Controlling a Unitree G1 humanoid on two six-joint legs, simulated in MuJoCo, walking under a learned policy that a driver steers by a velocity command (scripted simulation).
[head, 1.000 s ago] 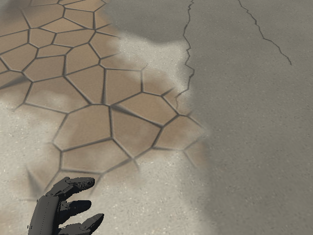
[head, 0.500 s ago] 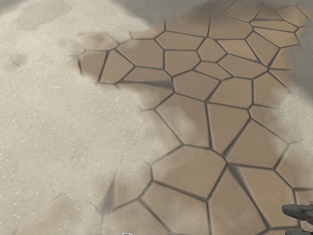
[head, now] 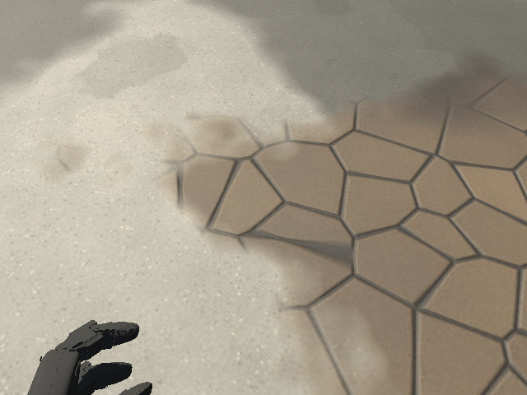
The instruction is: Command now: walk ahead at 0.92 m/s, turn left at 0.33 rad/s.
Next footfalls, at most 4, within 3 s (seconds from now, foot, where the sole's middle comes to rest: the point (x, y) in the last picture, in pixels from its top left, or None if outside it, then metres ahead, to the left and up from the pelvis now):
0.08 right None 0.32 -0.16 -0.77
0.56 left None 0.44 0.09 -0.77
0.96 right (276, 375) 0.52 -0.10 -0.77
1.56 left None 0.34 0.28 -0.77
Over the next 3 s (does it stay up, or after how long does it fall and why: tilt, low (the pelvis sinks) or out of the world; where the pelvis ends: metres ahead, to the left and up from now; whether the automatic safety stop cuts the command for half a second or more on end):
stays up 0.32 0.92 0.01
